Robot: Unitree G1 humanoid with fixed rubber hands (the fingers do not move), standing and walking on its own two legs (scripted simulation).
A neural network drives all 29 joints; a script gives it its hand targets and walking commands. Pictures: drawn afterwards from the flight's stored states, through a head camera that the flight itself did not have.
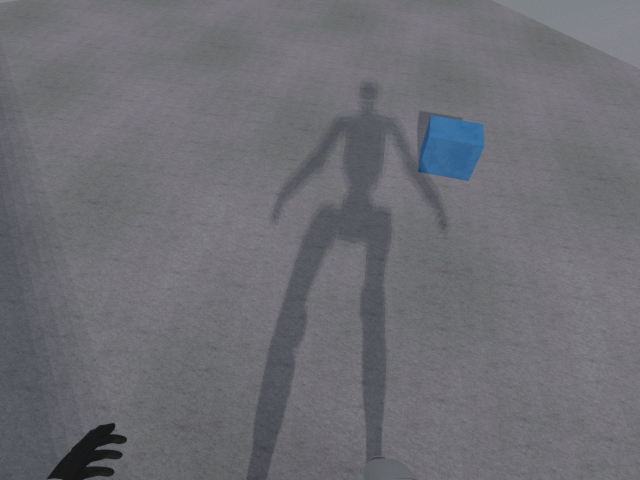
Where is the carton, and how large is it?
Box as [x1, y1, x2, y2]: [418, 115, 483, 180]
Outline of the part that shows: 431,115 420,150 418,171 468,180 483,147 482,124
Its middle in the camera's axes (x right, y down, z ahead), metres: +0.61 -0.44 +1.82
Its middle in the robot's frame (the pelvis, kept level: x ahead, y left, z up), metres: +1.53 -0.66 -0.65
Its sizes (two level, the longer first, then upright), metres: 0.240 0.169 0.203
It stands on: the floor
